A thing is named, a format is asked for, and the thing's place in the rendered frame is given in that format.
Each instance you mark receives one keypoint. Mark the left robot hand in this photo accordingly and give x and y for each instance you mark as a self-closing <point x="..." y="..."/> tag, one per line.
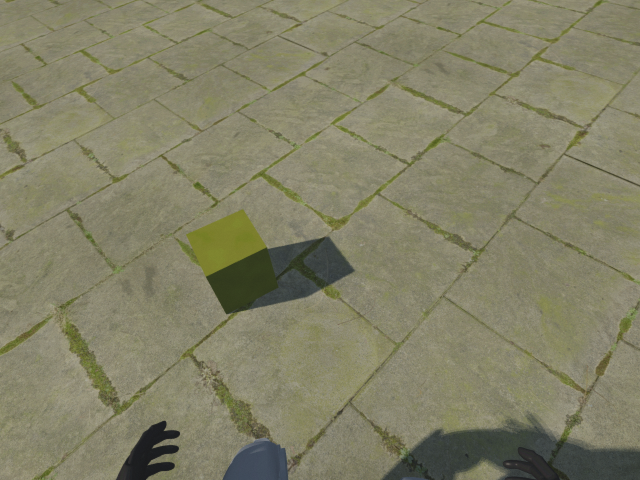
<point x="136" y="465"/>

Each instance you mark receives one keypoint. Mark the carton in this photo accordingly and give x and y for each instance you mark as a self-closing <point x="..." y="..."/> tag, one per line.
<point x="234" y="259"/>

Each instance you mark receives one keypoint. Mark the left robot thigh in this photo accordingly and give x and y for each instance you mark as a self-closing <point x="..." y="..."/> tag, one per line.
<point x="262" y="460"/>

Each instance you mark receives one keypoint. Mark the right robot hand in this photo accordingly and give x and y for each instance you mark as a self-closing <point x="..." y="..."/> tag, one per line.
<point x="536" y="466"/>

